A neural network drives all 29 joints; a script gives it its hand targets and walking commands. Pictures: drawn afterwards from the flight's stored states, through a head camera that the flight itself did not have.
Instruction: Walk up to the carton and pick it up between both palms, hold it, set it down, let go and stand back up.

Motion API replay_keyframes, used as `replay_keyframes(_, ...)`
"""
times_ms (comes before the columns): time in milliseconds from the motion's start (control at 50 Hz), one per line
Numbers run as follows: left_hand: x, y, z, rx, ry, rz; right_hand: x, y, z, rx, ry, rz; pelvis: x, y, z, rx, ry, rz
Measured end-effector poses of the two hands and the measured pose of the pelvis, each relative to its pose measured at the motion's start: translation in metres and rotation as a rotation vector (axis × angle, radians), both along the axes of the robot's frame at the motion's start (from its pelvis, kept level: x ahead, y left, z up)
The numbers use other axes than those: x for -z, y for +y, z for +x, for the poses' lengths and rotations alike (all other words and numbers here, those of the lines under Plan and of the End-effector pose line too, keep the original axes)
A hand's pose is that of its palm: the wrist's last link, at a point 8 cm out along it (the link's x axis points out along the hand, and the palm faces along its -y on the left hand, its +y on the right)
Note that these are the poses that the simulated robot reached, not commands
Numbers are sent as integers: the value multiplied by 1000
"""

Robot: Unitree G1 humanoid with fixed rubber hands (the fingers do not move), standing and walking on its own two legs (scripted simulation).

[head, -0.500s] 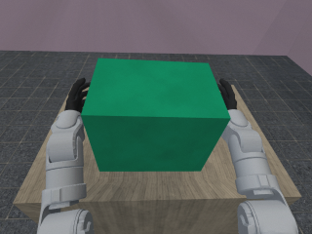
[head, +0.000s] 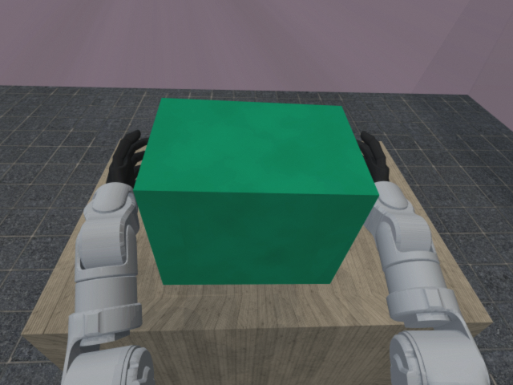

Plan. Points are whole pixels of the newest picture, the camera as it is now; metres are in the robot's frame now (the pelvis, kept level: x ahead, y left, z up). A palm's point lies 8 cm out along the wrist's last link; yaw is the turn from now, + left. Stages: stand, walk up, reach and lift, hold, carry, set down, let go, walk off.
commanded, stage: hold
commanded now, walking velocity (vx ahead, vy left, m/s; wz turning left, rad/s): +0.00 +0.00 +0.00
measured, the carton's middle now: (251, 196) +0.37 +0.00 +0.14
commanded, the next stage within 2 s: none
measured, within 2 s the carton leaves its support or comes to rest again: neither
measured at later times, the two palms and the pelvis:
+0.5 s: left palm (117, 189) +0.34 +0.20 +0.18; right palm (369, 177) +0.36 -0.18 +0.18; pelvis +0.00 +0.00 +0.00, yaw +1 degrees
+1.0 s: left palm (124, 186) +0.35 +0.19 +0.18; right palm (374, 176) +0.36 -0.19 +0.18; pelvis +0.00 +0.00 +0.00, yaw +0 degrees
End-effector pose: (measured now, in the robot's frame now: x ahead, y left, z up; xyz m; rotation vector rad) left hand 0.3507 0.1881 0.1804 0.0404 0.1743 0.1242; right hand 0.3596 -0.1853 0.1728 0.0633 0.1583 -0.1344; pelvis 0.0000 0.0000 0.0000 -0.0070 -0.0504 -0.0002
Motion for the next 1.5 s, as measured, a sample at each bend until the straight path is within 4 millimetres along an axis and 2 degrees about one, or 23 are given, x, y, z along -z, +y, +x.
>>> replay_keyframes(240,-3,-5,6,6,0,-7,-2,-5,3,6,-1,-9,0,-3,0,4,9,1)
replay_keyframes(400,-1,3,-3,-10,-24,-32,-14,3,1,-10,-23,-44,0,-4,5,-3,-16,0)
replay_keyframes(560,3,9,-7,-6,-10,-17,-8,10,-1,-13,-10,-23,0,0,2,-13,-18,-1)
replay_keyframes(760,0,0,-1,8,-2,3,-1,0,-2,1,-5,-19,0,4,0,1,0,-1)
replay_keyframes(980,1,-2,-3,-7,-14,-23,-11,-2,1,-12,-18,-39,0,-3,4,4,-8,0)
replay_keyframes(1200,2,5,-5,-9,-11,-12,-6,5,1,-13,-15,-24,0,-1,4,-13,-14,-1)
replay_keyframes(1500,1,2,-3,1,-11,-9,-6,2,-2,-3,-15,-27,0,2,1,3,-7,-1)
